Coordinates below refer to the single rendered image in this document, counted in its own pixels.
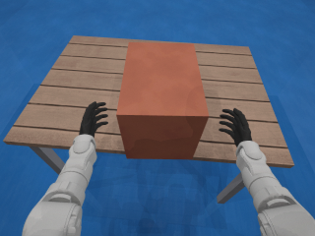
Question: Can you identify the carton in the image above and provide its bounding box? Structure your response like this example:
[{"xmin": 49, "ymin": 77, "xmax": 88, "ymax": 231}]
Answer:
[{"xmin": 116, "ymin": 42, "xmax": 210, "ymax": 160}]

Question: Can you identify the table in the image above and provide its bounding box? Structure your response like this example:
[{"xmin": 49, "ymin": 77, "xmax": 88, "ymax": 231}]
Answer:
[{"xmin": 3, "ymin": 35, "xmax": 294, "ymax": 204}]

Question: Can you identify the left robot forearm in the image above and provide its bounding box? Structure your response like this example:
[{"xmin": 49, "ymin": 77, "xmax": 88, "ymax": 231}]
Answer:
[{"xmin": 22, "ymin": 134, "xmax": 97, "ymax": 236}]

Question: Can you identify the robot left hand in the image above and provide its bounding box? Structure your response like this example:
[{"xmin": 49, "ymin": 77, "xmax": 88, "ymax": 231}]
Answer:
[{"xmin": 79, "ymin": 101, "xmax": 108, "ymax": 137}]

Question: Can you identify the robot right upper arm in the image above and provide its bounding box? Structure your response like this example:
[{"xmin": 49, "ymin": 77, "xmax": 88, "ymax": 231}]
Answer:
[{"xmin": 257, "ymin": 204, "xmax": 315, "ymax": 236}]

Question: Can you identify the robot left upper arm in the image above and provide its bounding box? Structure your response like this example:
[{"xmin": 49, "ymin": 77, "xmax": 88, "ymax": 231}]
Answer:
[{"xmin": 24, "ymin": 201, "xmax": 83, "ymax": 236}]

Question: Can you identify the robot right hand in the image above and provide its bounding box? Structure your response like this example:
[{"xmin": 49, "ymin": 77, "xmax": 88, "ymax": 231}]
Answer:
[{"xmin": 219, "ymin": 108, "xmax": 252, "ymax": 147}]

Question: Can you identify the right robot forearm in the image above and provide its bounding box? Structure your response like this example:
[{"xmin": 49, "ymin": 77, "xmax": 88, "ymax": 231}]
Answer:
[{"xmin": 235, "ymin": 141, "xmax": 315, "ymax": 226}]

